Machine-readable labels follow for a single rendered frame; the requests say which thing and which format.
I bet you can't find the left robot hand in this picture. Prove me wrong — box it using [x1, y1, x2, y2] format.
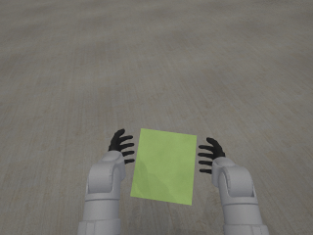
[109, 128, 135, 165]

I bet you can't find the right robot hand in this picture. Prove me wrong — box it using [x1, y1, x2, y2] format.
[198, 137, 226, 174]

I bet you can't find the carton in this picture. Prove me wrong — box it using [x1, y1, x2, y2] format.
[130, 128, 197, 206]

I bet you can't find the robot left forearm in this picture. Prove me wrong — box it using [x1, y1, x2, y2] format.
[77, 150, 126, 235]

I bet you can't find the robot right forearm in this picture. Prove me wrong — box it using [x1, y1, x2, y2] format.
[211, 157, 270, 235]

